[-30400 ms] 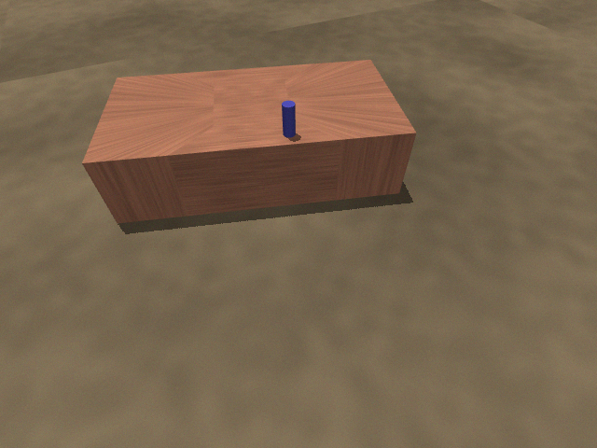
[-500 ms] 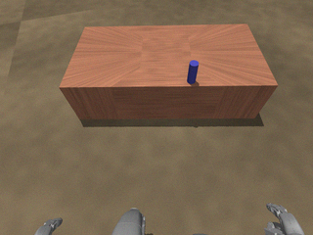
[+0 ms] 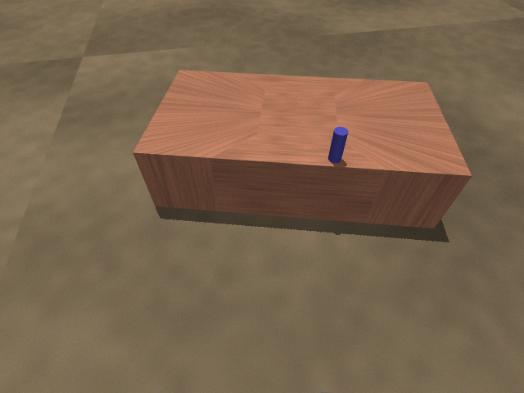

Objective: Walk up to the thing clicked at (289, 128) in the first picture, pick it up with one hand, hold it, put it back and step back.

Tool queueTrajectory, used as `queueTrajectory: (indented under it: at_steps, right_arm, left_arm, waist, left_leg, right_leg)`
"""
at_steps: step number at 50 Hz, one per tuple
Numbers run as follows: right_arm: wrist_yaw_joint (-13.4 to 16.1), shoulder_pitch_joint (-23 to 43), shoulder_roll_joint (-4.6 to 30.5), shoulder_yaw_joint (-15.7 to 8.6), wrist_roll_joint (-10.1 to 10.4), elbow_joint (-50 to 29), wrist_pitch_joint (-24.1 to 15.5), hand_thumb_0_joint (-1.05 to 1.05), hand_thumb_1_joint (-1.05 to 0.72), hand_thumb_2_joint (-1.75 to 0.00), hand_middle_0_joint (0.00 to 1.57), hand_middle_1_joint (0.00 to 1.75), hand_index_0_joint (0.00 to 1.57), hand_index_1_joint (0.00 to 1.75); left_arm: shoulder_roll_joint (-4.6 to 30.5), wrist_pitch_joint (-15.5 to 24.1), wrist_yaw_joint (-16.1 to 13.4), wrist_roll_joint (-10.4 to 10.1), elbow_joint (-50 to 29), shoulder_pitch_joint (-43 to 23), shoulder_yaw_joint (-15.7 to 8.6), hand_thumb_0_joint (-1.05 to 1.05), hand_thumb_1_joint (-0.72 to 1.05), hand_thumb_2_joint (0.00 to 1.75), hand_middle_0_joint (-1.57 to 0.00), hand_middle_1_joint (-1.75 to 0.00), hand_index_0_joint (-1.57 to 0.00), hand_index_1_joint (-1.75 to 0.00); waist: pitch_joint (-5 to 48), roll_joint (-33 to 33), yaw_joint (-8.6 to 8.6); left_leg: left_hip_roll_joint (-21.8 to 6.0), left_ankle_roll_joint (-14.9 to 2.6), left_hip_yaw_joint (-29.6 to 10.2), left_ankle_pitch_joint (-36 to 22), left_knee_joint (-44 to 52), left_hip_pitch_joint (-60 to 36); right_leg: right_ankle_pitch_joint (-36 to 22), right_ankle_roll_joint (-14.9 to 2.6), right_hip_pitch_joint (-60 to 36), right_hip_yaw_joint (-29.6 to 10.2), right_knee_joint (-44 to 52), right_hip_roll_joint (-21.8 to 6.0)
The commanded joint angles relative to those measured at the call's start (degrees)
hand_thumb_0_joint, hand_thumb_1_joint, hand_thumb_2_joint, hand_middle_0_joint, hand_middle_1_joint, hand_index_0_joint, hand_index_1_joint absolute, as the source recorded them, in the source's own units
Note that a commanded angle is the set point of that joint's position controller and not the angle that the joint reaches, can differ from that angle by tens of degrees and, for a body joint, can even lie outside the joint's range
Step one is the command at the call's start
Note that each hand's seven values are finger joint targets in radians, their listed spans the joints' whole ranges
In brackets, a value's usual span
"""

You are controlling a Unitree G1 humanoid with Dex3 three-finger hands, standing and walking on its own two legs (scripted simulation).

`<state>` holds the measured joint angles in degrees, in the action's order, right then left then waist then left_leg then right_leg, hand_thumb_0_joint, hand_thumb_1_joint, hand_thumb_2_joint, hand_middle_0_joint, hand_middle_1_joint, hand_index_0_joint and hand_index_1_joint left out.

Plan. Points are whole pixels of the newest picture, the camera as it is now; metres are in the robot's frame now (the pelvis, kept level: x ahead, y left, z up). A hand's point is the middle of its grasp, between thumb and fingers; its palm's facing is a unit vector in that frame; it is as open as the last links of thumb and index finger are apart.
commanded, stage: step back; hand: right
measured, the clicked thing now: (337, 145) +1.03 -0.24 -0.33
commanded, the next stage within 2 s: stand in 0.68 s
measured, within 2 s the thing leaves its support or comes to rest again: neither
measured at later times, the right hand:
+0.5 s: hand out of the picture +0.14 -0.23 -0.15, palm faces -0.04 +0.94 -0.35, open 7.4 cm
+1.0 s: hand out of the picture +0.14 -0.24 -0.13, palm faces +0.03 +0.95 -0.33, open 7.4 cm
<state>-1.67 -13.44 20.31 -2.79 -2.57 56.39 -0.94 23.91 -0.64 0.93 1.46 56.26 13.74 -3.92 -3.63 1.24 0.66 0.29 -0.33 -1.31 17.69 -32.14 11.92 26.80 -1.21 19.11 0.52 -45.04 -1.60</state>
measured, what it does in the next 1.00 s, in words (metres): steps on the spot: left foot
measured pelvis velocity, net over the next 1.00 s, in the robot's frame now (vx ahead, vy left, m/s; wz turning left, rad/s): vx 0.05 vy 0.01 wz -0.03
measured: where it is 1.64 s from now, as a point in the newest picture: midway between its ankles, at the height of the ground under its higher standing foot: outside the picture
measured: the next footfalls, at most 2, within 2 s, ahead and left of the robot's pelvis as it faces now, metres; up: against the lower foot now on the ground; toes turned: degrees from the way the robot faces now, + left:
left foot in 0.32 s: +0.11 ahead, +0.14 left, +0.00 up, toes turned +1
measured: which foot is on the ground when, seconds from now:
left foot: down 0.00-0.08, up 0.10-0.30, down 0.32-1.00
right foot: down 0.00-1.00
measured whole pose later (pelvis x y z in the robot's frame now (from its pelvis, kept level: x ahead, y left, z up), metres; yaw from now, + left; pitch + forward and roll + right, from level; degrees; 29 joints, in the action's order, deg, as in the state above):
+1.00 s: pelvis +0.05 +0.01 +0.02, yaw -2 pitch -3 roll +0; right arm -1.2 -3.0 19.9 -1.3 -0.6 65.2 -0.8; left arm 20.0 1.0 0.1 0.7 64.6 4.6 0.0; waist -3.5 0.0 0.0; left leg -1.9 0.9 2.7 8.6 -19.4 7.3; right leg 11.8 1.4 4.2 -0.3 -19.3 -1.5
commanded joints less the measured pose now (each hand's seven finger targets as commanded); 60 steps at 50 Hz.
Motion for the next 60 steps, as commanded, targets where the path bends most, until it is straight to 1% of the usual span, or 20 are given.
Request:
queueTrajectory:
  at_steps: [1, 2, 3, 4, 5, 6, 9, 12, 15, 16, 17, 18, 23, 28, 30, 32, 35, 43, 54, 60]
  right_arm:
    - [1.11, 6.41, 15.71, -3.67, 0.31, -5.13, -0.25, 0.0, -0.9, -0.9, 0.2, 0.3, 0.2, 0.3]
    - [1.06, 6.67, 14.05, -3.16, 0.84, -5.2, 0.2, 0.0, -0.9, -0.9, 0.2, 0.3, 0.2, 0.3]
    - [1.26, 5.46, 10.45, -1.97, 1.11, -5.44, 0.4, 0.0, -0.9, -0.9, 0.2, 0.3, 0.2, 0.3]
    - [1.41, 6.72, 7.89, -1.38, 1.42, -6.81, 0.33, 0.0, -0.9, -0.9, 0.2, 0.3, 0.2, 0.3]
    - [2.23, 6.94, 11.63, -2.47, 0.9, -5.98, 0.57, 0.0, -0.9, -0.9, 0.2, 0.3, 0.2, 0.3]
    - [2.22, 4.87, 13.39, -2.97, 1.05, -4.96, 0.35, 0.0, -0.9, -0.9, 0.2, 0.3, 0.2, 0.3]
    - [1.67, 2.71, 11.87, -2.71, 1.27, -3.07, -0.27, 0.0, -0.9, -0.9, 0.2, 0.3, 0.2, 0.3]
    - [1.34, 2.88, 10.39, -2.4, 0.97, -2.27, -0.32, 0.0, -0.9, -0.9, 0.2, 0.3, 0.2, 0.3]
    - [1.95, 2.23, 10.28, -2.66, 0.73, -0.48, -0.6, 0.0, -0.9, -0.9, 0.2, 0.3, 0.2, 0.3]
    - [2.29, 2.0, 11.77, -2.86, 0.48, -0.33, -0.81, 0.0, -0.9, -0.9, 0.2, 0.3, 0.2, 0.3]
    - [2.47, 5.87, 14.29, -2.8, 0.48, -1.43, -1.07, 0.0, -0.9, -0.9, 0.2, 0.3, 0.2, 0.3]
    - [2.16, 8.65, 16.64, -2.89, 1.26, -1.72, -0.89, 0.0, -0.9, -0.9, 0.2, 0.3, 0.2, 0.3]
    - [2.09, 12.74, 12.9, -1.35, 1.26, 0.11, -0.68, 0.0, -0.9, -0.9, 0.2, 0.3, 0.2, 0.3]
    - [2.14, 13.08, 11.85, -1.06, 1.81, 2.23, -0.72, 0.0, -0.9, -0.9, 0.2, 0.3, 0.2, 0.3]
    - [2.17, 14.08, 11.28, -1.04, 1.97, 2.47, -0.54, 0.0, -0.9, -0.9, 0.2, 0.3, 0.2, 0.3]
    - [2.18, 15.26, 10.93, -1.03, 1.81, 2.79, -0.37, 0.0, -0.9, -0.9, 0.2, 0.3, 0.2, 0.3]
    - [1.79, 13.71, 11.69, -0.86, 2.21, 3.73, -0.92, 0.0, -0.9, -0.9, 0.2, 0.3, 0.2, 0.3]
    - [1.47, 15.0, 11.06, -0.73, 2.17, 4.39, -1.04, 0.0, -0.9, -0.9, 0.2, 0.3, 0.2, 0.3]
    - [1.31, 13.25, 11.04, -0.48, 2.02, 5.44, -0.91, 0.0, -0.9, -0.9, 0.2, 0.3, 0.2, 0.3]
    - [1.28, 11.99, 11.7, -0.39, 1.95, 5.94, -0.7, 0.0, -0.9, -0.9, 0.2, 0.3, 0.2, 0.3]
  left_arm:
    - [8.52, 3.22, -0.41, -0.07, -3.26, -1.19, -2.46, 0.0, 0.9, 0.9, -0.2, -0.3, -0.2, -0.3]
    - [8.23, 3.52, -0.81, 0.2, -2.21, 0.6, -2.56, 0.0, 0.9, 0.9, -0.2, -0.3, -0.2, -0.3]
    - [9.73, 3.95, -1.36, 0.6, -1.43, 2.36, -3.24, 0.0, 0.9, 0.9, -0.2, -0.3, -0.2, -0.3]
    - [15.22, 4.47, -1.91, 1.21, -1.66, 3.21, -4.27, 0.0, 0.9, 0.9, -0.2, -0.3, -0.2, -0.3]
    - [18.27, 4.64, -1.73, 1.04, -2.75, 0.56, -4.72, 0.0, 0.9, 0.9, -0.2, -0.3, -0.2, -0.3]
    - [16.8, 4.63, -1.66, 0.66, -4.05, -2.03, -4.54, 0.0, 0.9, 0.9, -0.2, -0.3, -0.2, -0.3]
    - [13.25, 4.93, -1.85, 0.49, -4.44, -5.25, -3.33, 0.0, 0.9, 0.9, -0.2, -0.3, -0.2, -0.3]
    - [12.5, 4.6, -1.62, 0.08, -4.31, -5.95, -2.38, 0.0, 0.9, 0.9, -0.2, -0.3, -0.2, -0.3]
    - [10.88, 3.56, -1.65, -0.75, -4.65, -7.58, -1.14, 0.0, 0.9, 0.9, -0.2, -0.3, -0.2, -0.3]
    - [8.9, 3.38, -1.69, -1.07, -4.99, -7.27, -0.43, 0.0, 0.9, 0.9, -0.2, -0.3, -0.2, -0.3]
    - [7.35, 2.75, -1.63, -1.86, -4.61, -6.73, 0.07, 0.0, 0.9, 0.9, -0.2, -0.3, -0.2, -0.3]
    - [8.82, 2.31, -1.87, -2.05, -3.04, -5.98, -0.44, 0.0, 0.9, 0.9, -0.2, -0.3, -0.2, -0.3]
    - [9.8, 2.9, -1.6, -1.26, 0.49, -5.95, -0.14, 0.0, 0.9, 0.9, -0.2, -0.3, -0.2, -0.3]
    - [9.67, 3.23, -1.86, -1.22, 2.03, -8.28, 0.02, 0.0, 0.9, 0.9, -0.2, -0.3, -0.2, -0.3]
    - [9.77, 3.23, -2.0, -1.21, 2.56, -8.46, 0.14, 0.0, 0.9, 0.9, -0.2, -0.3, -0.2, -0.3]
    - [9.67, 2.96, -1.99, -1.11, 2.76, -9.53, 0.19, 0.0, 0.9, 0.9, -0.2, -0.3, -0.2, -0.3]
    - [7.7, 3.03, -1.57, -1.33, 3.71, -9.93, 1.39, 0.0, 0.9, 0.9, -0.2, -0.3, -0.2, -0.3]
    - [8.64, 3.23, -1.47, -0.98, 4.87, -11.19, 1.5, 0.0, 0.9, 0.9, -0.2, -0.3, -0.2, -0.3]
    - [8.88, 3.24, -1.41, -0.93, 4.95, -12.0, 1.55, 0.0, 0.9, 0.9, -0.2, -0.3, -0.2, -0.3]
    - [9.04, 2.7, -1.2, -0.9, 5.22, -10.98, 1.51, 0.0, 0.9, 0.9, -0.2, -0.3, -0.2, -0.3]
  waist:
    - [0.25, -11.21, 0.69]
    - [1.18, -9.11, 2.17]
    - [1.98, -2.91, 2.98]
    - [1.59, 9.32, 3.87]
    - [-1.62, 6.7, 3.58]
    - [-3.08, 2.69, 2.1]
    - [-1.6, 3.39, 0.47]
    - [1.49, 7.21, 0.3]
    - [4.24, 4.7, -1.69]
    - [6.27, 0.67, -1.41]
    - [6.78, -4.85, 0.23]
    - [6.28, -7.72, 0.99]
    - [4.8, -7.73, 1.06]
    - [9.5, -3.87, 0.18]
    - [9.33, -2.59, 0.17]
    - [7.15, -2.37, 0.16]
    - [9.39, -2.18, -0.85]
    - [7.4, -0.62, -0.69]
    - [5.03, -1.02, -1.2]
    - [2.79, -1.53, -1.01]
  left_leg:
    - [-10.15, -7.58, -10.07, 9.48, 10.66, 7.76]
    - [-8.89, -5.93, -8.04, 7.95, 6.14, 10.15]
    - [-6.28, -3.87, -5.75, 6.42, -1.83, 14.75]
    - [2.32, -0.99, -1.97, 11.5, -14.73, 24.12]
    - [0.27, -0.21, -4.87, 17.12, -20.6, 19.78]
    - [-1.18, -0.35, -6.79, 15.42, -23.01, 19.62]
    - [-3.32, -0.1, -5.43, 9.36, -17.07, 14.5]
    - [-2.4, 0.27, 0.42, 7.0, -7.69, 7.5]
    - [-1.26, -0.47, 2.33, -9.07, 5.56, -3.65]
    - [-5.62, -1.71, -2.75, -16.82, 6.24, -6.06]
    - [-12.59, -4.91, -12.3, -12.57, 9.65, -1.08]
    - [-15.7, -8.78, -13.95, -8.91, 10.24, 4.84]
    - [-9.46, -2.67, -5.96, -8.82, 9.56, 3.55]
    - [-8.9, -2.17, -2.53, -22.31, 7.23, -3.98]
    - [-8.52, -2.0, -1.38, -23.08, 6.75, -5.24]
    - [-8.42, -1.59, -1.25, -19.1, 8.39, -4.02]
    - [-8.86, -1.46, -2.4, -23.46, 10.99, -8.78]
    - [-8.7, -0.75, -1.8, -20.42, 14.03, -10.21]
    - [-8.06, 0.0, -1.54, -13.93, 16.18, -7.11]
    - [-7.88, 0.06, -2.27, -5.8, 17.81, -4.99]
  right_leg:
    - [-6.22, 0.29, -8.35, 2.99, 14.66, 2.47]
    - [-9.1, -0.19, -13.87, 3.15, 19.34, 3.46]
    - [-8.72, -0.5, -19.7, -4.29, 22.77, -0.09]
    - [1.78, -5.37, -19.89, -26.41, 30.36, -12.77]
    - [7.97, -11.9, -9.11, -33.37, 32.46, -21.66]
    - [5.86, -14.05, -7.92, -31.7, 31.47, -21.87]
    - [-7.77, -10.18, -5.84, -18.03, 27.17, -15.47]
    - [-22.16, -8.07, -5.12, -10.82, 23.03, -12.17]
    - [-31.7, -4.1, -1.83, -5.64, 14.58, -8.57]
    - [-29.84, -2.1, -1.05, -4.47, 11.75, -6.51]
    - [-16.49, 0.06, -1.9, -2.55, 9.91, -1.58]
    - [-5.56, 0.24, -7.73, -0.88, 8.99, 0.17]
    - [-18.79, -0.8, -10.51, -4.08, 17.4, -2.77]
    - [-28.99, -0.59, -12.54, -4.77, 19.77, -4.5]
    - [-31.24, -0.41, -12.1, -5.27, 21.01, -4.95]
    - [-29.37, -0.3, -11.34, -5.4, 22.13, -4.9]
    - [-30.47, 0.54, -12.42, -5.08, 23.98, -5.23]
    - [-27.69, 0.77, -12.79, -5.25, 28.03, -6.14]
    - [-22.03, 0.58, -12.53, -5.64, 30.3, -6.22]
    - [-13.87, 0.4, -10.13, -5.9, 31.39, -5.63]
